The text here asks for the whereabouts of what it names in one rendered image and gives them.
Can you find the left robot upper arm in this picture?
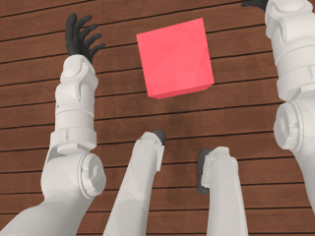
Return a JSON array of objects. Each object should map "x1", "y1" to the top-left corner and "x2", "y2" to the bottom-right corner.
[{"x1": 0, "y1": 152, "x2": 106, "y2": 236}]

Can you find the right robot upper arm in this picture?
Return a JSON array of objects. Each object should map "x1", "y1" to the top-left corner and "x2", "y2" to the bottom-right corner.
[{"x1": 273, "y1": 97, "x2": 315, "y2": 214}]

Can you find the robot left hand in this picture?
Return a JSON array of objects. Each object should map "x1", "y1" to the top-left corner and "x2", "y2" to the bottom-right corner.
[{"x1": 65, "y1": 12, "x2": 105, "y2": 64}]

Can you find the robot left forearm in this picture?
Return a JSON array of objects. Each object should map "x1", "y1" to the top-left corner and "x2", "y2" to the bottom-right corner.
[{"x1": 40, "y1": 54, "x2": 98, "y2": 192}]

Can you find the robot right forearm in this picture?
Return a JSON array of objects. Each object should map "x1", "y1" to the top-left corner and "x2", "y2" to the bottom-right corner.
[{"x1": 265, "y1": 0, "x2": 315, "y2": 101}]

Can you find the carton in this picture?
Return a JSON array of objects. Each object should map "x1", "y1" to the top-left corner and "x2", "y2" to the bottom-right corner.
[{"x1": 136, "y1": 18, "x2": 215, "y2": 99}]

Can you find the robot right foot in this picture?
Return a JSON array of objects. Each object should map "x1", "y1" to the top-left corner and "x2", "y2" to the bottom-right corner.
[{"x1": 197, "y1": 147, "x2": 213, "y2": 195}]

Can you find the left robot thigh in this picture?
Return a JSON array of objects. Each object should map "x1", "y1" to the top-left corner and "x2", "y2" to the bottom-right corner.
[{"x1": 102, "y1": 138, "x2": 164, "y2": 236}]

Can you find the robot right hand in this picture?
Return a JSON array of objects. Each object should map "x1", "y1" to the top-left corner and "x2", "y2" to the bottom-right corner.
[{"x1": 240, "y1": 0, "x2": 269, "y2": 14}]

